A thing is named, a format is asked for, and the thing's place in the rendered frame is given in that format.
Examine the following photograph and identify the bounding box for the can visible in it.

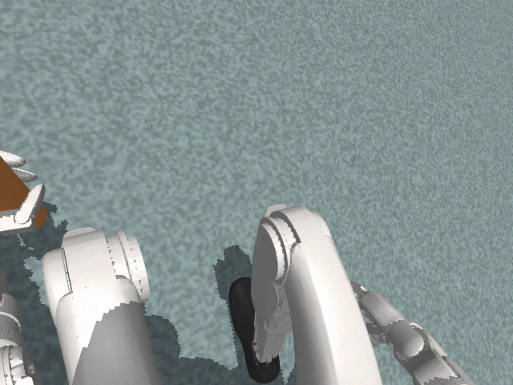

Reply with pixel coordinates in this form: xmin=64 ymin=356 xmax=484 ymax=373
xmin=0 ymin=156 xmax=46 ymax=229

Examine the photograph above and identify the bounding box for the left robot arm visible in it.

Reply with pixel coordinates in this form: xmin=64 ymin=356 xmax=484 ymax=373
xmin=0 ymin=266 xmax=42 ymax=385

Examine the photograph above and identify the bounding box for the right robot foot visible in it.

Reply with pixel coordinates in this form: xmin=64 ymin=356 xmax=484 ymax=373
xmin=228 ymin=278 xmax=280 ymax=383

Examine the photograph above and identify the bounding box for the right robot hand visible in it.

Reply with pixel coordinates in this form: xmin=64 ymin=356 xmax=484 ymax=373
xmin=350 ymin=281 xmax=406 ymax=347

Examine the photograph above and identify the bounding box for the left robot hand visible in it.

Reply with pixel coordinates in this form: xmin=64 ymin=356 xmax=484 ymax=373
xmin=0 ymin=150 xmax=45 ymax=236

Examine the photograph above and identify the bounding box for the right robot arm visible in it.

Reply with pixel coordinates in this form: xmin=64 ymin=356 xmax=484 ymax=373
xmin=386 ymin=320 xmax=475 ymax=385

